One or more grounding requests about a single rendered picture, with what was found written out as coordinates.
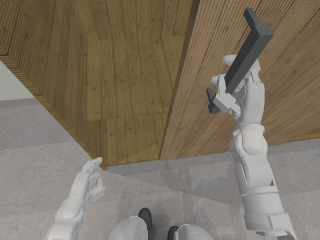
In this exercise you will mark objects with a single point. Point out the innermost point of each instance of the left robot thigh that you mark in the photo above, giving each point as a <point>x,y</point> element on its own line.
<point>129,229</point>

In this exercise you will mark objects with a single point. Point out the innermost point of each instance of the handle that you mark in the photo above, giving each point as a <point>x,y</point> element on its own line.
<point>257,40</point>

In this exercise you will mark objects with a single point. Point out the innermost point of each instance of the robot thigh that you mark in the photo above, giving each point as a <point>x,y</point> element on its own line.
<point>191,232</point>
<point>129,229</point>

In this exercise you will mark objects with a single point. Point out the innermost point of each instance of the right robot hand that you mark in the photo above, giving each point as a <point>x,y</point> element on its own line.
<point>249,94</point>

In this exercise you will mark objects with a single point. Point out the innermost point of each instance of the robot right forearm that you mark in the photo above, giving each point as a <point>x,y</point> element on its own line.
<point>264,213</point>

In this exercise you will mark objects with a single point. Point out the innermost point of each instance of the left robot hand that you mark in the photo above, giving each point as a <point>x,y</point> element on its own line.
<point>82,185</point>

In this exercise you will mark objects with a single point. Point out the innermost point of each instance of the right robot thigh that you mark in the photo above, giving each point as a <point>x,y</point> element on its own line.
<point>191,232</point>

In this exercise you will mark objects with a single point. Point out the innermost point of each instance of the robot left forearm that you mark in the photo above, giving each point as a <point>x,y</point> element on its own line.
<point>68,220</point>

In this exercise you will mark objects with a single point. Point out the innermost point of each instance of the wardrobe door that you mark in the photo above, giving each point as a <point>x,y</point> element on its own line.
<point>290,72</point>
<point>312,131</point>

